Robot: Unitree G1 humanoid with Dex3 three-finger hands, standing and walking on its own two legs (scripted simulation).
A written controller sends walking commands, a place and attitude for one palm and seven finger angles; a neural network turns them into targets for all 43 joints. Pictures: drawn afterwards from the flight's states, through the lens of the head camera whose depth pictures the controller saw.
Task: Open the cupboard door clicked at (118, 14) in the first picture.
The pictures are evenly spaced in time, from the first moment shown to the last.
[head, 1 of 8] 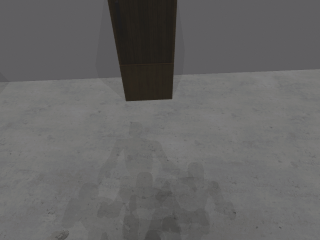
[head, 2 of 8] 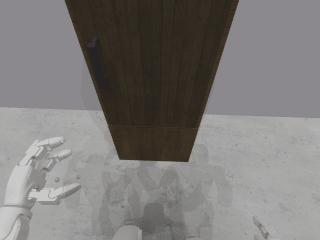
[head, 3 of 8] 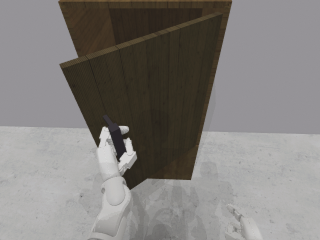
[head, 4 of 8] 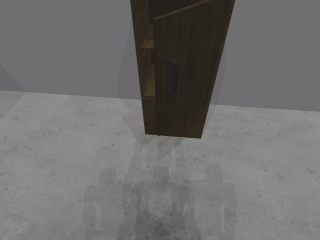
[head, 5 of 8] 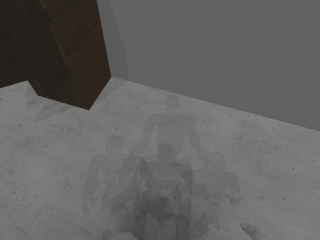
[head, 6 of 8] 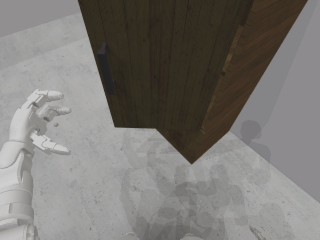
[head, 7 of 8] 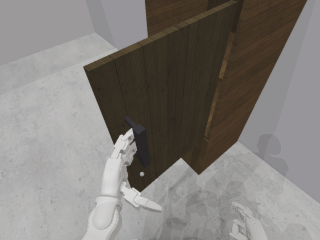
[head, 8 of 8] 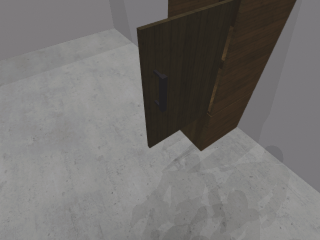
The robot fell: no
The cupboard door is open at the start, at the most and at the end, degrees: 0 96 91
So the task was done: yes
